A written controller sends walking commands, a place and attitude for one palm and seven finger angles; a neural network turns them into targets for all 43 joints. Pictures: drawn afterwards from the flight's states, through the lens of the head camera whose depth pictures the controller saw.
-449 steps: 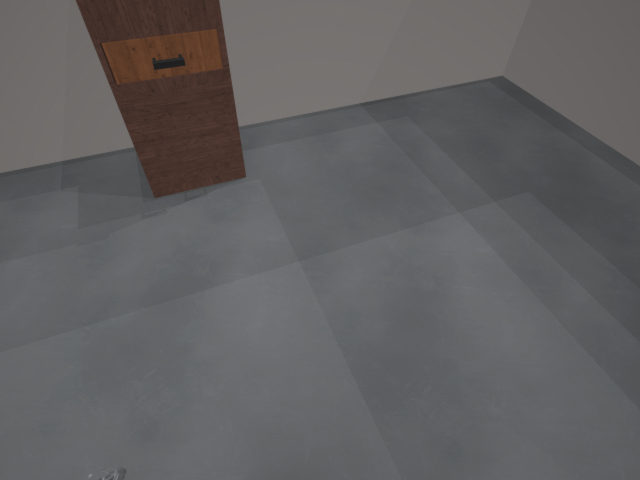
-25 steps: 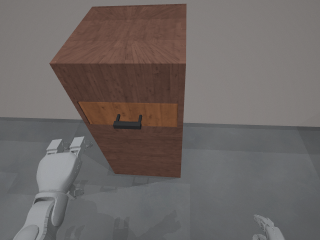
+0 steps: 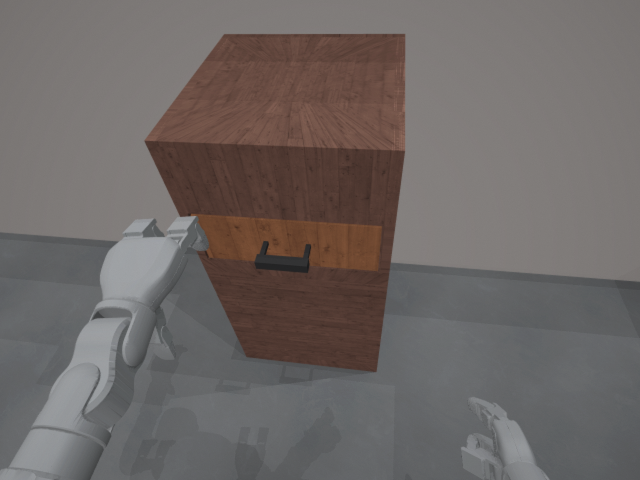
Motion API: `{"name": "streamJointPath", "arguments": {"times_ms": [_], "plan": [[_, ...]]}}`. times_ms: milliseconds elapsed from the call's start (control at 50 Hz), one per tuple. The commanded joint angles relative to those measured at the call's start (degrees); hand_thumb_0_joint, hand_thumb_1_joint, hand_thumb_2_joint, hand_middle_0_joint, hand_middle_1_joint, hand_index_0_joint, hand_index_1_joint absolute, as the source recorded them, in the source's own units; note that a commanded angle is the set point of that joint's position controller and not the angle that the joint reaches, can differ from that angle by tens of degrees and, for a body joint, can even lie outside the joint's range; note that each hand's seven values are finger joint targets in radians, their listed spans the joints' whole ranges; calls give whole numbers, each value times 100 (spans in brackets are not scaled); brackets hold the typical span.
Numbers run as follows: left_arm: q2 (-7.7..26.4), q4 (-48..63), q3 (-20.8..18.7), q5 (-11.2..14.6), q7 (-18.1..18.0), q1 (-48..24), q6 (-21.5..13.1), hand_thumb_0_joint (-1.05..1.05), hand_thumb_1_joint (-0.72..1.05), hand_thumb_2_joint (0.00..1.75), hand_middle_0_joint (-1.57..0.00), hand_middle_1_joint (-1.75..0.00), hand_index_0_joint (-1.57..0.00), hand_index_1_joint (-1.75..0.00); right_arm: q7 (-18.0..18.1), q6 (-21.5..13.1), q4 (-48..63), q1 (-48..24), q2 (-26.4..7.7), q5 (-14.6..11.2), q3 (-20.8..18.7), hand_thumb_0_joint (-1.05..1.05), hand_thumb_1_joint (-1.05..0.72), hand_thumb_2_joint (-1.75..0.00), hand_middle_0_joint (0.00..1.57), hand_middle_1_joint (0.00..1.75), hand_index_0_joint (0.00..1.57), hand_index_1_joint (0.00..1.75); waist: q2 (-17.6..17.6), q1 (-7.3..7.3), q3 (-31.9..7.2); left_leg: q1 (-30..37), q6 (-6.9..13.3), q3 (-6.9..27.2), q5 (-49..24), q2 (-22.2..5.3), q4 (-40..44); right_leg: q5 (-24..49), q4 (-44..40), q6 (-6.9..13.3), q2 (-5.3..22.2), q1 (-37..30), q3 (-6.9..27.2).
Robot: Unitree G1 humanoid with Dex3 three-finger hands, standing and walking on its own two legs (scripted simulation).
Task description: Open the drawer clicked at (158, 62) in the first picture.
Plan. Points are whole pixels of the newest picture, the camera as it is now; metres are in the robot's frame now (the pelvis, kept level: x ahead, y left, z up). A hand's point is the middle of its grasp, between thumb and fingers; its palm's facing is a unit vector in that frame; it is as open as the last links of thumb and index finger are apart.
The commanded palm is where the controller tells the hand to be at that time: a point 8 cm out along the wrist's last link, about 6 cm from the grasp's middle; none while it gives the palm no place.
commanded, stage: raise the hand with hooked fingers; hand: left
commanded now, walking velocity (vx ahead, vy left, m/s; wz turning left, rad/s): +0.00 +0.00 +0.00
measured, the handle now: (284, 255) +0.55 +0.16 -0.14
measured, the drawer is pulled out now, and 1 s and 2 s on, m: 0.00 0.00 0.00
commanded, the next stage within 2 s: move the hooked fingers above the handle in 0.36 s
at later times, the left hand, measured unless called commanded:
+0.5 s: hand (173, 296) +0.30 +0.23 +0.07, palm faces +0.03 -0.09 -1.00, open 13.8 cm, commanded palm +0.28 +0.23 +0.13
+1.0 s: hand (218, 284) +0.36 +0.21 +0.02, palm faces -0.05 -0.05 -1.00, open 13.8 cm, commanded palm +0.35 +0.21 +0.07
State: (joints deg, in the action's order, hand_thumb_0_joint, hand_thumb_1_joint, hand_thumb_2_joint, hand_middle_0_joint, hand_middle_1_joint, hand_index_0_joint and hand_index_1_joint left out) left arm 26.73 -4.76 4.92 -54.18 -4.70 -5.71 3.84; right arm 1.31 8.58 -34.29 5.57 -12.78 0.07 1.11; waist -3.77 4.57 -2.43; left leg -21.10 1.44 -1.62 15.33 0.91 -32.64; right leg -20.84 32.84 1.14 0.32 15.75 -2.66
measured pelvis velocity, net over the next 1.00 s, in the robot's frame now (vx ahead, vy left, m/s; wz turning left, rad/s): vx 0.00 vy -0.02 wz -0.01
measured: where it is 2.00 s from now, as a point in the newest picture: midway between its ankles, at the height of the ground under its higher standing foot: outside the picture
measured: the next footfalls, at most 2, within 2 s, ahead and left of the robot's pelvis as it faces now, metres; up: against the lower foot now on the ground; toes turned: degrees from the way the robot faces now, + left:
none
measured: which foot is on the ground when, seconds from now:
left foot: down 0.00-1.00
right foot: down 0.00-1.00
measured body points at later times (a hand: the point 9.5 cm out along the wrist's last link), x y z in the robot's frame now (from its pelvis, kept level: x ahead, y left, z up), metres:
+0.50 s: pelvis -0.01 -0.01 +0.00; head +0.02 -0.04 +0.45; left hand +0.30 +0.23 +0.13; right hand +0.17 -0.24 -0.12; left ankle +0.01 +0.10 -0.73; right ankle -0.04 -0.11 -0.73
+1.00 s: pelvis +0.00 -0.02 -0.01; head +0.04 -0.04 +0.44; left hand +0.36 +0.21 +0.07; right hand +0.12 -0.27 -0.14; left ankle +0.01 +0.10 -0.73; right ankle -0.04 -0.11 -0.73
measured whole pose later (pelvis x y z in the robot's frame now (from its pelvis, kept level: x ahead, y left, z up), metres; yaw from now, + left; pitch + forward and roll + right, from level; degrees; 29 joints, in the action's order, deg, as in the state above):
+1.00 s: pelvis +0.00 -0.02 -0.01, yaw -1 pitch +10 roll +0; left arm 23.6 -29.5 6.0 -58.6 -12.4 -18.9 -1.2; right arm 2.0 8.5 -37.8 12.0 -14.2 -0.4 -2.6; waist -2.4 0.9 -5.5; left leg -31.0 0.4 -1.7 16.9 -0.6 -38.1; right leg -22.7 39.2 2.4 -1.0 26.2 -2.5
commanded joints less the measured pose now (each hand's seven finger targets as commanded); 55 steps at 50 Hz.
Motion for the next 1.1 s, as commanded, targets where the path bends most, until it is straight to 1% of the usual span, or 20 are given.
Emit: {"name": "streamJointPath", "arguments": {"times_ms": [0,80,160,300,380,460,520,600,680,780,820,840,900,920,940,980,1000,1020,1060,1080], "plan": [[1074,897,-774,81,-44,-1175,-106,0,-50,30,-30,-120,-30,-120,32,-197,788,-435,-730,-8,-312,0,-90,-90,20,30,20,30,263,-64,-1305,1165,68,165,-2010,73,305,2028,-422,92,-208,-92,128],[1105,1159,-813,115,-31,-1131,-261,0,-50,30,-30,-120,-30,-120,-3,-186,844,-384,-753,1,-340,0,-90,-90,20,30,20,30,296,-34,-1379,1161,83,163,-1993,70,325,2019,-411,78,-190,-106,125],[1268,1414,-1025,103,-249,-1176,-462,0,-50,30,-30,-120,-30,-120,-4,-233,810,-342,-761,17,-385,0,-90,-90,20,30,20,30,175,-5,-1529,1208,90,173,-1997,68,304,1984,-394,88,-185,-94,158],[1302,1255,-1059,50,-599,-1271,-358,0,-50,30,-30,-120,-30,-120,9,-273,692,-344,-784,-24,-440,0,-90,-90,20,30,20,30,105,-45,-1558,1138,87,143,-1749,91,293,1801,-409,86,-194,-11,170],[1133,1109,-820,131,-488,-1192,-210,0,-50,30,-30,-120,-30,-120,35,-272,680,-365,-781,-61,-427,0,-90,-90,20,30,20,30,318,-93,-1414,1054,120,94,-1576,110,338,1824,-467,47,-166,-46,203],[1030,981,-660,94,-349,-1249,-192,0,-50,30,-30,-120,-30,-120,57,-266,687,-382,-768,-62,-387,0,-90,-90,20,30,20,30,324,-126,-1234,1003,123,81,-1453,122,365,1714,-499,44,-168,30,201],[908,651,-499,23,-326,-1729,-291,0,-50,30,-30,-120,-30,-120,87,-281,631,-297,-761,-66,-385,0,-90,-90,20,30,20,30,432,-224,-1091,904,123,52,-1184,129,306,1457,-519,34,-170,272,213],[1132,219,-698,-133,-485,-2221,-479,0,-50,30,-30,-120,-30,-120,135,-300,537,-175,-764,-37,-412,0,-90,-90,20,30,20,30,449,-211,-1287,753,134,30,-1101,169,166,1425,-433,43,-175,319,272],[950,-100,-558,-250,-727,-2630,-608,0,-50,30,-30,-120,-30,-120,136,-320,486,-59,-710,-29,-471,0,-90,-90,20,30,20,30,141,-242,-1595,745,128,24,-1234,180,-35,1585,-222,81,-184,477,270],[810,-617,-490,-318,-928,-2741,-538,0,-50,30,-30,-120,-30,-120,101,-295,434,140,-739,-28,-550,0,-90,-90,20,30,20,30,276,-258,-1877,534,132,-1,-1412,178,-222,1930,-28,82,-196,476,271],[908,-1044,-572,-358,-963,-2757,-455,0,-50,30,-30,-120,-30,-120,107,-257,402,194,-776,-45,-546,0,-90,-90,20,30,20,30,453,-295,-1717,298,136,-8,-1348,178,-261,1967,-1,69,-201,516,283],[796,-1118,-464,-351,-960,-2852,-445,0,-50,30,-30,-120,-30,-120,112,-245,403,230,-776,-48,-552,0,-90,-90,20,30,20,30,529,-323,-1722,243,147,-21,-1334,185,-290,2032,11,56,-194,529,287],[840,-1303,-461,-406,-992,-3201,-479,0,-50,30,-30,-120,-30,-120,127,-227,376,363,-803,-43,-602,0,-90,-90,20,30,20,30,464,-390,-1881,179,156,-40,-1366,191,-388,2121,79,52,-195,563,317],[1021,-1281,-611,-430,-1036,-3290,-544,0,-50,30,-30,-120,-30,-120,135,-223,353,445,-813,-33,-629,0,-90,-90,20,30,20,30,404,-363,-2069,197,166,-46,-1444,186,-436,2217,136,55,-189,523,346],[980,-1438,-617,-457,-1066,-3202,-573,0,-50,30,-30,-120,-30,-120,141,-210,345,499,-798,-25,-642,0,-90,-90,20,30,20,30,425,-366,-2089,155,163,-34,-1509,191,-473,2291,189,61,-202,542,328],[706,-1467,-376,-445,-1138,-3506,-686,0,-50,30,-30,-120,-30,-120,129,-220,292,602,-781,-25,-679,0,-90,-90,20,30,20,30,305,-489,-2086,155,167,-42,-1529,181,-577,2352,238,56,-197,742,329],[848,-1650,-557,-457,-1189,-3504,-718,0,-50,30,-30,-120,-30,-120,129,-227,252,667,-798,-13,-702,0,-90,-90,20,30,20,30,449,-491,-2127,69,168,-27,-1542,171,-618,2323,283,58,-216,732,309],[957,-1790,-665,-490,-1243,-3468,-742,0,-50,30,-30,-120,-30,-120,128,-220,239,738,-819,-13,-713,0,-90,-90,20,30,20,30,419,-452,-2194,-21,166,-27,-1522,174,-643,2328,331,55,-215,734,330],[783,-1997,-523,-536,-1345,-3684,-767,0,-50,30,-30,-120,-30,-120,112,-213,199,822,-815,-13,-735,0,-90,-90,20,30,20,30,428,-530,-2183,-88,169,-46,-1501,164,-726,2301,385,57,-222,918,307],[879,-2106,-615,-585,-1415,-3726,-779,0,-50,30,-30,-120,-30,-120,104,-200,153,876,-823,-7,-756,0,-90,-90,20,30,20,30,359,-520,-2264,-107,160,-41,-1577,154,-767,2340,449,75,-237,954,301]]}}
